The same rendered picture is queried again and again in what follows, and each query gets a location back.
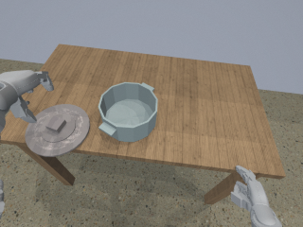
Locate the pot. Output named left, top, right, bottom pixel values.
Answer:
left=98, top=82, right=158, bottom=142

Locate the knob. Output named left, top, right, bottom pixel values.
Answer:
left=45, top=115, right=66, bottom=133

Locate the robot right forearm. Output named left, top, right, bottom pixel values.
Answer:
left=250, top=204, right=282, bottom=227

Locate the left robot hand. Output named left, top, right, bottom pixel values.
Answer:
left=0, top=70, right=54, bottom=123

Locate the lid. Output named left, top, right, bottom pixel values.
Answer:
left=25, top=104, right=90, bottom=157

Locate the right robot hand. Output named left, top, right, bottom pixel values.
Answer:
left=231, top=166, right=270, bottom=212

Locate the robot left forearm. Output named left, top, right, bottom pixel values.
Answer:
left=0, top=80, right=18, bottom=140

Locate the table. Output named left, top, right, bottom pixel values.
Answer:
left=0, top=44, right=286, bottom=205

